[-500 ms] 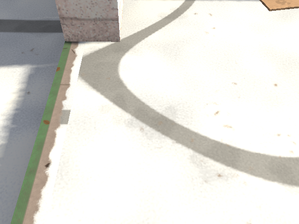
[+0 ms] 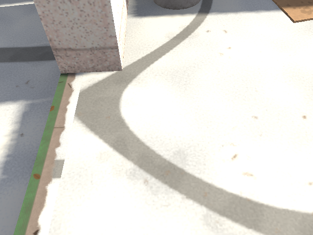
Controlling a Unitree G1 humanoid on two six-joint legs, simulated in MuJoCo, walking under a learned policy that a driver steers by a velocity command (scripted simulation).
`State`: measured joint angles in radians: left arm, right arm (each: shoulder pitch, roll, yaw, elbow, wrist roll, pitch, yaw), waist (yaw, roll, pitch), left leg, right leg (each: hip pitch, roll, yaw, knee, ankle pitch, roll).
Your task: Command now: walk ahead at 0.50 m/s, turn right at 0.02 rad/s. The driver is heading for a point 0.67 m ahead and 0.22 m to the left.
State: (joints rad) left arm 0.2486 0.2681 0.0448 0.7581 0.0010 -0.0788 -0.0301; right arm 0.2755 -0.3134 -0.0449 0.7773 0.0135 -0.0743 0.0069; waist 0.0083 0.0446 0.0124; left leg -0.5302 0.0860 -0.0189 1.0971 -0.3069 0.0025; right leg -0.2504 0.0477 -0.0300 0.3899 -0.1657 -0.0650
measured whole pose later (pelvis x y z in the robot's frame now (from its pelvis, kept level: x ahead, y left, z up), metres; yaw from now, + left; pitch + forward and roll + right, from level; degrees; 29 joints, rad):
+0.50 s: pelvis +0.28 +0.07 -0.01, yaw +9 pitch +2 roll +0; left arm 0.25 0.30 0.04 0.80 0.00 -0.11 -0.01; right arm 0.23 -0.29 -0.05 0.69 0.00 -0.06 0.03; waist 0.00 -0.01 0.04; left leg -0.35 -0.09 -0.01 0.47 -0.15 0.09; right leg -0.43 -0.04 0.04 1.15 -0.36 -0.01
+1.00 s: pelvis +0.54 +0.07 +0.00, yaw +25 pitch +1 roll +0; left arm 0.18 0.26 0.05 0.75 0.02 -0.10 -0.02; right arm 0.30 -0.31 -0.07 0.68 0.01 -0.01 -0.02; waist 0.00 0.05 0.02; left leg -0.47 -0.03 -0.09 1.13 -0.45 -0.02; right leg -0.30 0.02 -0.01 0.45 -0.17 -0.03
